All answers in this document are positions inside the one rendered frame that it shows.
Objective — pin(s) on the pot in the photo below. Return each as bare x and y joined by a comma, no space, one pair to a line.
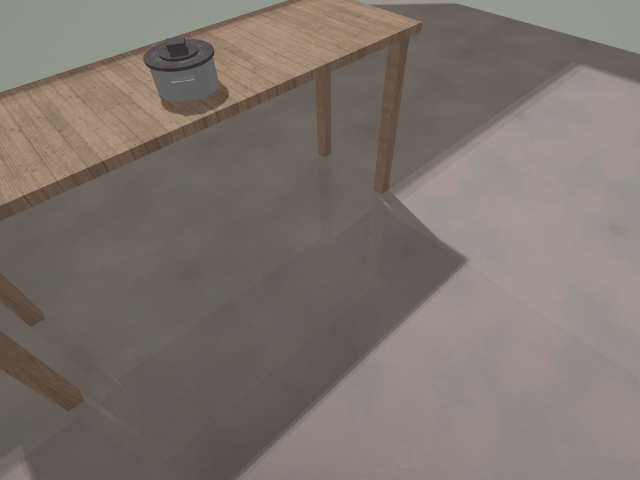
187,85

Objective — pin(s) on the table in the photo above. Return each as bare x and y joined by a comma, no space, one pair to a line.
62,131

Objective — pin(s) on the knob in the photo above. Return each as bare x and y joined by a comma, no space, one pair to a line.
176,44

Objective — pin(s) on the lid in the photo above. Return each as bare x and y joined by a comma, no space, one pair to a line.
197,53

